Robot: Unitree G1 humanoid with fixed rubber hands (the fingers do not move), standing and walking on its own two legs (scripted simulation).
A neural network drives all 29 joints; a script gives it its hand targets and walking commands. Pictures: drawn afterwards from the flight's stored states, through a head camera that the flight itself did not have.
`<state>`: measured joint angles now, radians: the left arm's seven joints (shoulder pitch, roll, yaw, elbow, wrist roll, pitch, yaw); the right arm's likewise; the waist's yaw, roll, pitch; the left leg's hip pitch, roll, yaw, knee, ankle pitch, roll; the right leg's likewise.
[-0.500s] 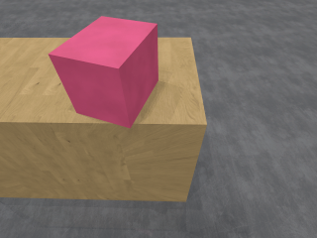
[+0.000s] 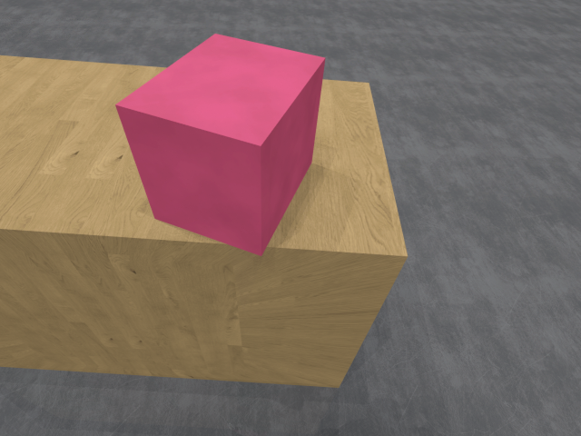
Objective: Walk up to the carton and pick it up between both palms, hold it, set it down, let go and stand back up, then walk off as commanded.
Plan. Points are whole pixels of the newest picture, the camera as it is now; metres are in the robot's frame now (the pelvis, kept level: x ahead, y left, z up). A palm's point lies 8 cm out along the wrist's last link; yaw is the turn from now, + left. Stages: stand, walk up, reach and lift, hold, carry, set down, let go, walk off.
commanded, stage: walk up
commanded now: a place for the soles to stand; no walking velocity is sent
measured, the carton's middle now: (237, 140) +0.57 +0.11 +0.10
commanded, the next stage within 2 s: none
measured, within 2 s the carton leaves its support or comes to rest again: neither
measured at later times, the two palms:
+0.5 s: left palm out of the picture +0.01 +0.29 -0.09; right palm out of the picture +0.03 -0.33 -0.12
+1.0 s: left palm out of the picture +0.09 +0.30 -0.10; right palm out of the picture +0.04 -0.31 -0.09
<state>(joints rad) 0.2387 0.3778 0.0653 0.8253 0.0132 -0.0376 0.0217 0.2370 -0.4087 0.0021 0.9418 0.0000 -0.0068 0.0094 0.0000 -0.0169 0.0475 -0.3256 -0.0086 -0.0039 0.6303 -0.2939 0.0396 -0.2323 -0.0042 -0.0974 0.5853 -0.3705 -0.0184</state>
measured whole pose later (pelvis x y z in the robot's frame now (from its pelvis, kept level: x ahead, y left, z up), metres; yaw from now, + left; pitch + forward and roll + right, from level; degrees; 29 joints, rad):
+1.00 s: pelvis -0.03 +0.00 +0.00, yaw -2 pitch -2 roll +0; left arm 0.17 0.38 0.05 0.85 0.02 -0.04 0.01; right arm 0.17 -0.38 0.00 0.97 0.00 -0.01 0.02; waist 0.00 -0.04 0.06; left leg -0.26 -0.01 0.00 0.57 -0.28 0.01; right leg -0.23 -0.04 -0.08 0.58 -0.32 -0.02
